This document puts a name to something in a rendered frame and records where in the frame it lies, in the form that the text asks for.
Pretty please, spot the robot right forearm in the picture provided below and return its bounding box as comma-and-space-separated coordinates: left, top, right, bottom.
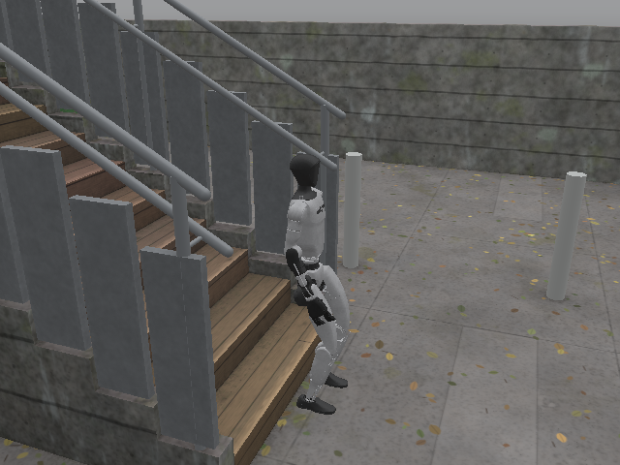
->
286, 248, 318, 301

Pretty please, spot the right robot shin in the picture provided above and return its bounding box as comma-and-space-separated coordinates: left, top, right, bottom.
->
305, 347, 337, 402

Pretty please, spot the right robot hand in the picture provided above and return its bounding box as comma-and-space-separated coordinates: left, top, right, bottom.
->
306, 297, 336, 326

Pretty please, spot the right robot upper arm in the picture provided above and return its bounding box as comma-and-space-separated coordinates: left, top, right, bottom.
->
284, 201, 307, 258

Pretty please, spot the robot right thigh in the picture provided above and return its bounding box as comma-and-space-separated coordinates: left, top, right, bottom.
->
294, 284, 337, 361

